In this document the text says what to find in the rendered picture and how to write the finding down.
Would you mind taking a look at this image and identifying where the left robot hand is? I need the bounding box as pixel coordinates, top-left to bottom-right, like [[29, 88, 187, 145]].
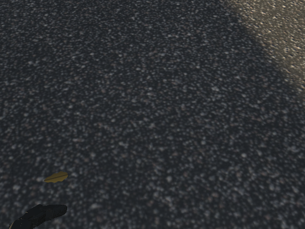
[[9, 204, 68, 229]]

